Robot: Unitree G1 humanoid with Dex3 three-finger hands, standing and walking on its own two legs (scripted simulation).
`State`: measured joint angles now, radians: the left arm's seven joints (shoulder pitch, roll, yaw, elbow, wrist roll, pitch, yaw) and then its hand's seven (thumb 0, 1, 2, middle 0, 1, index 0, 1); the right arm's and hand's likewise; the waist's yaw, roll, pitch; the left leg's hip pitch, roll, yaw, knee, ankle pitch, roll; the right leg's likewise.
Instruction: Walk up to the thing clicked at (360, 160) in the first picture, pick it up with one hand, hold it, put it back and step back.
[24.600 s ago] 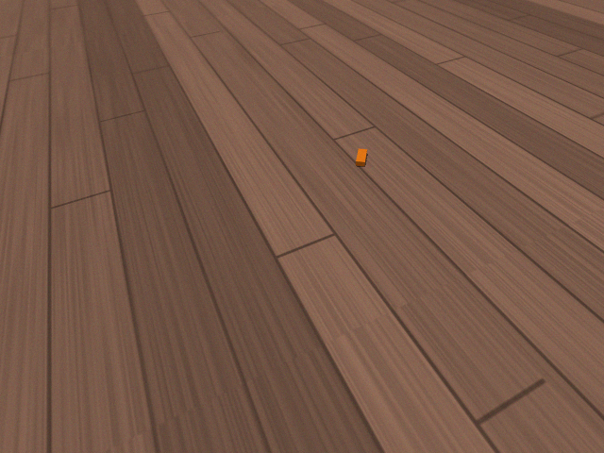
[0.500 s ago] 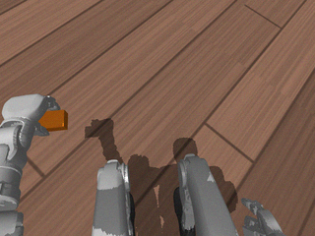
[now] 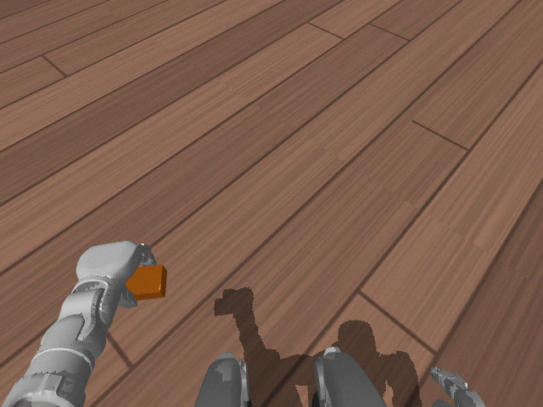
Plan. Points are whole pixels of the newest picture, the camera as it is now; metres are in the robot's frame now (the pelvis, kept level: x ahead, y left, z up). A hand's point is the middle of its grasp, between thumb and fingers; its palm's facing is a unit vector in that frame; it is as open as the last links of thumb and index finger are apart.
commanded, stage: lift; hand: left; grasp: from above
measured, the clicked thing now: (129, 284) +0.36 +0.26 -0.11
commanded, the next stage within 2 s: hold in 0.46 s
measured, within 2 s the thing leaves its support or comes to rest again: neither
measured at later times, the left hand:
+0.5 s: hand (132, 250) +0.36 +0.22 +0.01, palm faces -0.44 -0.08 -0.90, open 7.7 cm
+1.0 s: hand (124, 227) +0.38 +0.21 +0.06, palm faces -0.44 -0.05 -0.90, open 7.7 cm
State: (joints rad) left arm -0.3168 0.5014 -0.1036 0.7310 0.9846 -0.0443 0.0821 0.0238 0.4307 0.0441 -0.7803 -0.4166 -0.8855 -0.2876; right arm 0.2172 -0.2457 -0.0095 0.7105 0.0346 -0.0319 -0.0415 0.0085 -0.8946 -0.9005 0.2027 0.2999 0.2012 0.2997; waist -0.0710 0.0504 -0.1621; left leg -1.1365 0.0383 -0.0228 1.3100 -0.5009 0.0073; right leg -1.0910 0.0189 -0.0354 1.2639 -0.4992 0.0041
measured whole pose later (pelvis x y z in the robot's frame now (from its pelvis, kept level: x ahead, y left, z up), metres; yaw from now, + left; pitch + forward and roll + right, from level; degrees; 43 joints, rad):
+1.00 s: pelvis +0.07 +0.00 +0.11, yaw -1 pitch +6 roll +0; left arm -0.29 0.38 -0.22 0.74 0.99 0.04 0.05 0.02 0.42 0.04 -0.81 -0.39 -0.90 -0.26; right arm 0.23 -0.26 -0.04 0.71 0.05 0.02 -0.04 0.01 -0.90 -0.90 0.20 0.30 0.20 0.30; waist -0.02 0.04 -0.08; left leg -0.43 0.02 0.05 0.64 -0.33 0.00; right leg -0.42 0.01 0.03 0.64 -0.33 0.00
